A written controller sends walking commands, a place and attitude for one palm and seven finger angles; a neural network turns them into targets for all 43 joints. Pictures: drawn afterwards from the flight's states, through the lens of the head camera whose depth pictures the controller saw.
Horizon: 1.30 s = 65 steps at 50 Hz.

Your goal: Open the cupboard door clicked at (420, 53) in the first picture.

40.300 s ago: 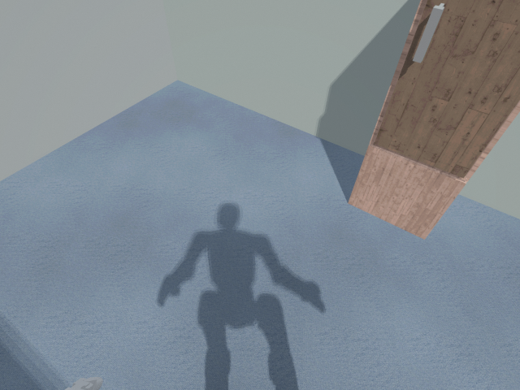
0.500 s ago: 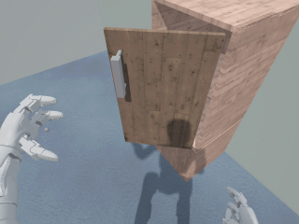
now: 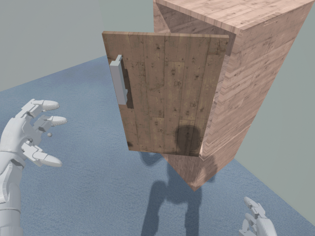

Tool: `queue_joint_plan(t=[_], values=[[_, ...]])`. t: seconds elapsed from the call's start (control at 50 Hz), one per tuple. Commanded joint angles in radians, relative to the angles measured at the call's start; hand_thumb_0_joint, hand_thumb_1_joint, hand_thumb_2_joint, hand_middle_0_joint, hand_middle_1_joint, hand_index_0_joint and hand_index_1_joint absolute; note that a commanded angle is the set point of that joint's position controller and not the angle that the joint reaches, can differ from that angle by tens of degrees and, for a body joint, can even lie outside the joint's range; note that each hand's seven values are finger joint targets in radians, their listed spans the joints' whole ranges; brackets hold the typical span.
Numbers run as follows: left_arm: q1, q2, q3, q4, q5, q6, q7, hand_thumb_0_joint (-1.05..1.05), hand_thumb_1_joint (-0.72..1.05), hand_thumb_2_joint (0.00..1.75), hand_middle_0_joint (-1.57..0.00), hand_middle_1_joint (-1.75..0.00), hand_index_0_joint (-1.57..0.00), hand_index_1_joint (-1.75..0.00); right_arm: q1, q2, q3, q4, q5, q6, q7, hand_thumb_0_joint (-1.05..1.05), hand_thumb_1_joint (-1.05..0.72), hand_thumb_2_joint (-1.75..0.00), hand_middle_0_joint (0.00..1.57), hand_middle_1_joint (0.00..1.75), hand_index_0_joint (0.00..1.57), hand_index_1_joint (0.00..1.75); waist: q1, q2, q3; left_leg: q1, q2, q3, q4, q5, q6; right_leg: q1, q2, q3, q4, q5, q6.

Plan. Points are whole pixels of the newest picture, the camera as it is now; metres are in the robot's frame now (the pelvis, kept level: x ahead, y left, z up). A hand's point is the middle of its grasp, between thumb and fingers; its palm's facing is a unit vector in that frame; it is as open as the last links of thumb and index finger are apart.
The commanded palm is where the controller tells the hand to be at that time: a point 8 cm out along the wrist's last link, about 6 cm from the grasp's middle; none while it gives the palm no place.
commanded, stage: raise the hand with hooked fingers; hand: left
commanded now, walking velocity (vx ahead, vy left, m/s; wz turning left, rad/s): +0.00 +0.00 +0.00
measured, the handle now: (121, 80) +0.54 +0.17 +0.12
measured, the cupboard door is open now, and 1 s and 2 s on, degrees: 46 46 46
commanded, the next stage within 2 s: move the hooked fingers beside the handle in 0.04 s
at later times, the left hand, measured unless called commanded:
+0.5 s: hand (59, 123) +0.33 +0.27 +0.14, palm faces +0.02 -1.00 -0.02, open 14.0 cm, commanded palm +0.30 +0.32 +0.14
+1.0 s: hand (74, 106) +0.39 +0.26 +0.13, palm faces -0.02 -1.00 +0.00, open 14.0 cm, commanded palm +0.37 +0.31 +0.13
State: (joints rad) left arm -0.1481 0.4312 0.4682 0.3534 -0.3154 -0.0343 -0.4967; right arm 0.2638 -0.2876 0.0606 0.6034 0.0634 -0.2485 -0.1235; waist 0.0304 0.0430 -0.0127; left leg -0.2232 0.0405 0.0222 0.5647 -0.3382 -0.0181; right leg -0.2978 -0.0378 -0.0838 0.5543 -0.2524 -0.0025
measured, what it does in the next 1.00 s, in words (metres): stands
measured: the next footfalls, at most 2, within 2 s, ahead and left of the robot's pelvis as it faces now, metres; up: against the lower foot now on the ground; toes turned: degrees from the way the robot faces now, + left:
none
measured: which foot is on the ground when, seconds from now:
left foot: down 0.00-1.00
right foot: down 0.00-1.00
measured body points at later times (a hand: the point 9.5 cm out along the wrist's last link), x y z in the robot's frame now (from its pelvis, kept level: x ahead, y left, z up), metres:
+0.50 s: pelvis +0.00 +0.00 +0.00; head +0.00 -0.01 +0.45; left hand +0.32 +0.32 +0.14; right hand +0.15 -0.24 -0.08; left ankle -0.02 +0.13 -0.73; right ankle +0.03 -0.12 -0.73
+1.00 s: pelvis +0.00 +0.01 +0.00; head +0.03 +0.00 +0.44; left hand +0.39 +0.31 +0.14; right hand +0.10 -0.26 -0.10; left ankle -0.02 +0.13 -0.73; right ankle +0.03 -0.12 -0.73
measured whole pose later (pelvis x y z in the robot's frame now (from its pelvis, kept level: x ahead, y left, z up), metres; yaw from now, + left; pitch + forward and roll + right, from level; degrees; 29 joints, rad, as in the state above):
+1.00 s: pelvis +0.00 +0.01 +0.00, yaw -1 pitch +5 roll +0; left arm -0.54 0.49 0.43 0.79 -0.24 -0.13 -0.47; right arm 0.33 -0.30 0.05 0.63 0.05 -0.17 -0.10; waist -0.04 0.02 -0.04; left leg -0.35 0.03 0.04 0.61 -0.35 0.00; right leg -0.43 -0.05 -0.06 0.59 -0.24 0.01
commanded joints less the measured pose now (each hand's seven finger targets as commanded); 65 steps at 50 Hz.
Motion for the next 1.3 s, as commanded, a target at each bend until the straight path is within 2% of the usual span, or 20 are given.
queue_joint_plan(t=[0.0,0.08,0.12,0.22,0.48,0.54,0.58,0.6,0.64,0.7,0.78,0.82,0.9,0.94,0.98,1.04,1.1,1.2,1.26,1.28], values=[[-0.291,0.302,0.084,-0.215,-0.035,-0.062,-0.005,0.00,-0.50,0.30,-0.30,-1.20,-0.30,-1.20,-0.085,-0.121,-0.047,-0.150,-0.001,-0.058,-0.011,0.00,-0.90,-0.90,0.20,0.30,0.20,0.30,0.001,0.028,-0.195,-0.007,-0.051,-0.010,-0.084,0.231,0.042,0.134,0.031,0.038,-0.064,0.199,-0.014],[-0.273,0.303,0.089,-0.198,-0.039,-0.057,-0.008,0.00,-0.50,0.30,-0.30,-1.20,-0.30,-1.20,-0.079,-0.121,-0.046,-0.152,-0.003,-0.056,-0.010,0.00,-0.90,-0.90,0.20,0.30,0.20,0.30,0.005,-0.008,-0.186,-0.011,-0.050,-0.012,-0.084,0.232,0.041,0.131,0.033,0.034,-0.064,0.200,-0.013],[-0.295,0.296,0.082,-0.204,-0.036,-0.057,-0.009,0.00,-0.50,0.30,-0.30,-1.20,-0.30,-1.20,-0.085,-0.120,-0.045,-0.153,-0.001,-0.055,-0.011,0.00,-0.90,-0.90,0.20,0.30,0.20,0.30,0.002,0.026,-0.188,-0.010,-0.052,-0.011,-0.088,0.224,0.039,0.124,0.032,0.033,-0.063,0.192,-0.014],[-0.430,0.268,0.020,-0.163,-0.023,-0.069,-0.002,0.00,-0.50,0.30,-0.30,-1.20,-0.30,-1.20,-0.074,-0.122,-0.045,-0.133,0.001,-0.055,-0.020,0.00,-0.90,-0.90,0.20,0.30,0.20,0.30,-0.029,0.023,-0.167,0.000,-0.049,-0.017,-0.087,0.182,0.039,0.074,0.034,0.035,-0.073,0.142,-0.013],[-0.509,0.332,0.056,-0.016,0.002,-0.094,0.012,0.00,-0.50,0.30,-0.30,-1.20,-0.30,-1.20,-0.041,-0.137,-0.050,-0.132,-0.006,-0.033,-0.008,0.00,-0.90,-0.90,0.20,0.30,0.20,0.30,-0.012,0.008,-0.247,-0.029,-0.048,-0.013,-0.071,0.244,0.037,0.114,0.027,0.039,-0.039,0.214,-0.022],[-0.545,0.325,0.046,0.004,0.009,-0.101,0.014,0.00,-0.50,0.30,-0.30,-1.20,-0.30,-1.20,-0.027,-0.137,-0.053,-0.125,-0.005,-0.024,-0.005,0.00,-0.90,-0.90,0.20,0.30,0.20,0.30,-0.024,0.040,-0.259,-0.031,-0.048,-0.009,-0.068,0.256,0.035,0.098,0.027,0.037,-0.035,0.232,-0.022],[-0.539,0.345,0.060,0.048,0.008,-0.100,0.014,0.00,-0.50,0.30,-0.30,-1.20,-0.30,-1.20,-0.015,-0.147,-0.054,-0.123,-0.007,-0.016,-0.002,0.00,-0.90,-0.90,0.20,0.30,0.20,0.30,-0.024,-0.026,-0.241,-0.054,-0.044,-0.010,-0.065,0.253,0.037,0.099,0.029,0.037,-0.033,0.233,-0.021],[-0.575,0.321,0.031,0.062,0.009,-0.100,0.009,0.00,-0.50,0.30,-0.30,-1.20,-0.30,-1.20,-0.016,-0.144,-0.053,-0.122,-0.005,-0.012,-0.002,0.00,-0.90,-0.90,0.20,0.30,0.20,0.30,-0.035,-0.002,-0.229,-0.061,-0.046,-0.007,-0.066,0.232,0.037,0.079,0.028,0.042,-0.035,0.218,-0.019],[-0.641,0.347,0.035,0.086,0.023,-0.108,0.014,0.00,-0.50,0.30,-0.30,-1.20,-0.30,-1.20,-0.002,-0.150,-0.056,-0.113,-0.004,-0.006,-0.002,0.00,-0.90,-0.90,0.20,0.30,0.20,0.30,-0.045,0.032,-0.228,-0.068,-0.048,-0.009,-0.063,0.208,0.035,0.056,0.027,0.044,-0.036,0.185,-0.021],[-0.655,0.349,0.033,0.082,0.024,-0.130,0.013,0.00,-0.50,0.30,-0.30,-1.20,-0.30,-1.20,0.012,-0.150,-0.060,-0.121,-0.007,0.000,0.001,0.00,-0.90,-0.90,0.20,0.30,0.20,0.30,-0.040,0.019,-0.296,-0.052,-0.048,-0.010,-0.052,0.243,0.038,0.083,0.029,0.047,-0.021,0.222,-0.022],[-0.724,0.354,0.019,0.163,0.033,-0.145,0.013,0.00,-0.50,0.30,-0.30,-1.20,-0.30,-1.20,0.036,-0.158,-0.061,-0.103,-0.007,0.014,0.001,0.00,-0.90,-0.90,0.20,0.30,0.20,0.30,-0.058,-0.005,-0.268,-0.072,-0.044,-0.013,-0.046,0.228,0.038,0.051,0.032,0.045,-0.019,0.208,-0.022],[-0.772,0.334,-0.009,0.154,0.042,-0.154,0.015,0.00,-0.50,0.30,-0.30,-1.20,-0.30,-1.20,0.041,-0.155,-0.061,-0.102,-0.009,0.017,0.003,0.00,-0.90,-0.90,0.20,0.30,0.20,0.30,-0.062,0.061,-0.301,-0.053,-0.047,-0.016,-0.045,0.241,0.034,0.040,0.031,0.043,-0.012,0.215,-0.026],[-0.736,0.371,0.036,0.228,0.041,-0.157,0.027,0.00,-0.50,0.30,-0.30,-1.20,-0.30,-1.20,0.063,-0.161,-0.066,-0.097,-0.012,0.035,0.011,0.00,-0.90,-0.90,0.20,0.30,0.20,0.30,-0.053,-0.016,-0.308,-0.086,-0.043,-0.018,-0.039,0.257,0.036,0.060,0.034,0.040,-0.004,0.244,-0.022],[-0.792,0.348,0.006,0.225,0.053,-0.164,0.031,0.00,-0.50,0.30,-0.30,-1.20,-0.30,-1.20,0.064,-0.158,-0.064,-0.096,-0.012,0.041,0.014,0.00,-0.90,-0.90,0.20,0.30,0.20,0.30,-0.061,0.038,-0.307,-0.082,-0.044,-0.017,-0.039,0.256,0.033,0.042,0.032,0.040,-0.001,0.240,-0.025],[-0.777,0.389,0.038,0.257,0.055,-0.166,0.038,0.00,-0.50,0.30,-0.30,-1.20,-0.30,-1.20,0.076,-0.166,-0.066,-0.098,-0.013,0.053,0.018,0.00,-0.90,-0.90,0.20,0.30,0.20,0.30,-0.057,-0.011,-0.309,-0.095,-0.042,-0.015,-0.032,0.266,0.036,0.054,0.035,0.041,0.005,0.255,-0.024],[-0.840,0.360,0.004,0.262,0.068,-0.180,0.043,0.00,-0.50,0.30,-0.30,-1.20,-0.30,-1.20,0.084,-0.160,-0.068,-0.095,-0.013,0.064,0.020,0.00,-0.90,-0.90,0.20,0.30,0.20,0.30,-0.069,0.037,-0.323,-0.088,-0.043,-0.015,-0.029,0.273,0.034,0.036,0.035,0.042,0.008,0.258,-0.025],[-0.893,0.364,-0.002,0.258,0.071,-0.196,0.049,0.00,-0.50,0.30,-0.30,-1.20,-0.30,-1.20,0.098,-0.162,-0.071,-0.090,-0.016,0.073,0.021,0.00,-0.90,-0.90,0.20,0.30,0.20,0.30,-0.078,0.026,-0.354,-0.070,-0.040,-0.020,-0.021,0.296,0.034,0.034,0.039,0.042,0.014,0.276,-0.024],[-0.965,0.340,-0.038,0.382,0.089,-0.197,0.064,0.00,-0.50,0.30,-0.30,-1.20,-0.30,-1.20,0.119,-0.165,-0.069,-0.067,-0.016,0.094,0.021,0.00,-0.90,-0.90,0.20,0.30,0.20,0.30,-0.104,-0.009,-0.307,-0.113,-0.039,-0.019,-0.018,0.229,0.036,-0.016,0.039,0.040,0.008,0.220,-0.020],[-1.019,0.377,-0.023,0.410,0.112,-0.220,0.076,0.00,-0.50,0.30,-0.30,-1.20,-0.30,-1.20,0.135,-0.167,-0.069,-0.059,-0.021,0.104,0.022,0.00,-0.90,-0.90,0.20,0.30,0.20,0.30,-0.102,0.036,-0.341,-0.119,-0.042,-0.021,-0.007,0.239,0.034,-0.010,0.037,0.045,0.022,0.227,-0.024],[-1.042,0.371,-0.031,0.417,0.109,-0.228,0.076,0.00,-0.50,0.30,-0.30,-1.20,-0.30,-1.20,0.143,-0.168,-0.069,-0.056,-0.022,0.108,0.024,0.00,-0.90,-0.90,0.20,0.30,0.20,0.30,-0.109,0.015,-0.353,-0.107,-0.040,-0.019,0.001,0.266,0.037,-0.005,0.039,0.045,0.026,0.257,-0.024]])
